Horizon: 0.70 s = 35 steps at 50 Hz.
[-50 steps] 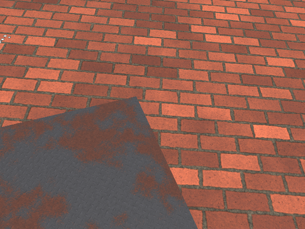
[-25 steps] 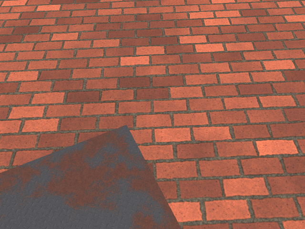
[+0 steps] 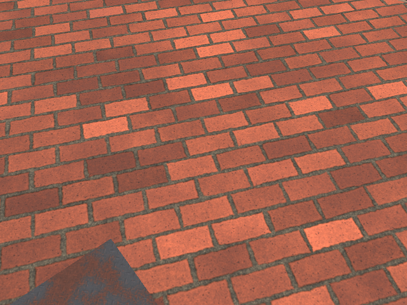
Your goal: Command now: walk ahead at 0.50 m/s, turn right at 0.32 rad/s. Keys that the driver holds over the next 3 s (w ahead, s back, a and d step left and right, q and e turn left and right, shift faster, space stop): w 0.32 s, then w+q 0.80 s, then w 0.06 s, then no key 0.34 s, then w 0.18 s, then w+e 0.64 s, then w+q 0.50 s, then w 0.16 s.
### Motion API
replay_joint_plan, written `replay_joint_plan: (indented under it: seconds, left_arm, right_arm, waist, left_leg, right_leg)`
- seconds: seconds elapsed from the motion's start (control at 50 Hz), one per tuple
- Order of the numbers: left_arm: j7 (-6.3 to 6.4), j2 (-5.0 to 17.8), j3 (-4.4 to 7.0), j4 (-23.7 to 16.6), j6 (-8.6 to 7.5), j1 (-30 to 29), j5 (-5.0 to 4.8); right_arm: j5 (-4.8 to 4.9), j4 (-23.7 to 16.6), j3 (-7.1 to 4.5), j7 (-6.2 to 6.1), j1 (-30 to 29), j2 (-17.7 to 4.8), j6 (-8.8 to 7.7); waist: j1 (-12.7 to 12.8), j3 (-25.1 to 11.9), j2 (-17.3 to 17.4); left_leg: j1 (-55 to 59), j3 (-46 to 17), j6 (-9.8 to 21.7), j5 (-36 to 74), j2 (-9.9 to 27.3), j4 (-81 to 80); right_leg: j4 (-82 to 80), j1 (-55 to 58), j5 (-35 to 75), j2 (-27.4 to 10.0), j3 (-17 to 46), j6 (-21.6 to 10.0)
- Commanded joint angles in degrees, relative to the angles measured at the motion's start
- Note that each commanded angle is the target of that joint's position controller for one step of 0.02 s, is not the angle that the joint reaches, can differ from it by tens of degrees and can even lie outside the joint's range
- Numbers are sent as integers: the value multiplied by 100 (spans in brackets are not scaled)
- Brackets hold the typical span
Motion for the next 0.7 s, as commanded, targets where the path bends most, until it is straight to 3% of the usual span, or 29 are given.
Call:
replay_joint_plan:
  seconds: [0.02,0.08,0.12,0.18,0.26,0.3,0.32,0.34,0.36,0.38,0.4,0.42,0.44,0.46,0.5,0.56,0.64,0.7]
  left_arm:
    - [-42,435,123,-543,-105,-196,11]
    - [-73,197,20,-641,-89,-493,101]
    - [-122,124,-48,-722,-143,-832,137]
    - [-201,113,-97,-815,-233,-1388,101]
    - [-265,273,-57,-1034,-270,-1950,46]
    - [-288,384,-7,-1062,-281,-1904,53]
    - [-280,474,55,-982,-285,-1576,73]
    - [-239,683,184,-774,-279,-903,105]
    - [-168,1032,323,-598,-262,77,150]
    - [-122,1644,446,-542,-213,547,229]
    - [-128,1149,335,-524,-205,659,177]
    - [-135,891,237,-508,-227,323,153]
    - [-146,693,177,-520,-247,-36,154]
    - [-168,494,122,-506,-275,-345,171]
    - [-187,349,109,-467,-383,-650,230]
    - [-162,432,175,-282,-516,-682,247]
    - [-79,557,219,-89,-501,-594,243]
    - [-28,720,263,52,-445,-357,201]
  right_arm:
    - [-26,-47,-167,-5,464,-541,-63]
    - [90,160,-220,-1,527,-729,-108]
    - [112,242,-256,-16,538,-886,-79]
    - [161,376,-274,-28,684,-1052,-10]
    - [235,647,-297,-29,1112,-1205,92]
    - [249,732,-313,-54,1149,-1276,165]
    - [257,745,-310,-73,1066,-1305,200]
    - [250,769,-255,-84,1130,-1183,221]
    - [152,670,-127,-92,1095,-923,208]
    - [91,477,88,-75,1674,-264,123]
    - [211,583,-6,-75,1521,-687,46]
    - [352,460,-132,-60,1098,-1049,21]
    - [335,395,-127,-73,826,-1009,34]
    - [251,382,-137,-85,690,-938,77]
    - [228,479,-146,-90,918,-749,237]
    - [219,449,-130,-112,839,-533,382]
    - [191,273,-99,-39,321,-423,358]
    - [174,39,-31,75,-320,-298,334]
  waist:
    - [-188,-235,698]
    - [-148,-79,651]
    - [-231,-29,556]
    - [-434,37,523]
    - [-557,118,579]
    - [-422,65,621]
    - [-173,-114,620]
    - [151,-536,516]
    - [603,-1246,235]
    - [427,-2030,-1218]
    - [625,-2198,-1013]
    - [559,-1307,-700]
    - [383,-874,-488]
    - [222,-513,-380]
    - [-80,-324,-503]
    - [-194,-106,-248]
    - [-70,76,-128]
    - [193,283,-7]
  left_leg:
    - [1367,-1863,1033,379,1569,-1490]
    - [1156,-1453,1223,833,1615,-1800]
    - [1121,-1128,1212,970,1540,-1910]
    - [1035,-667,1043,1084,1361,-1910]
    - [1509,-690,896,1095,1616,-1718]
    - [1789,-691,781,1478,1726,-1436]
    - [1794,-549,672,2161,1643,-1012]
    - [1548,-376,533,2800,1379,-144]
    - [661,-181,304,2029,1087,1288]
    - [-1542,91,-133,-1185,169,3528]
    - [-2181,-763,-134,-2382,144,4401]
    - [-2568,-827,-67,-1985,418,4610]
    - [-2470,-668,-58,-1493,682,4417]
    - [-2320,-632,-97,-1127,830,4141]
    - [-1701,-683,-168,-640,994,3910]
    - [-1795,-773,-279,-159,987,3627]
    - [-1969,-697,-284,983,921,2396]
    - [-1910,-333,-194,1395,873,1566]
  right_leg:
    - [-122,-1442,398,-611,137,46]
    - [-974,-1545,575,-728,-80,123]
    - [-1717,-1484,1198,-794,-195,147]
    - [-2782,-1058,2081,-652,-419,138]
    - [-3432,-894,2138,-501,-479,-7]
    - [-3671,-632,1828,-408,-556,-162]
    - [-3884,-84,1812,-278,-688,-270]
    - [-4026,1001,1810,-147,-777,-415]
    - [-3879,2539,1858,-802,-118,-701]
    - [-4236,4452,1094,-2374,2400,-1545]
    - [-4865,4290,292,-2521,3392,-1687]
    - [-4985,3620,228,-2342,2554,-1427]
    - [-5108,2949,516,-2084,1837,-1257]
    - [-5314,2359,889,-1858,1344,-1165]
    - [-5697,1620,1478,-1626,652,-1060]
    - [-5982,1355,2297,-1612,-63,-1087]
    - [-6081,1568,2712,-1460,-867,-949]
    - [-6125,1784,2768,-1524,-1236,-875]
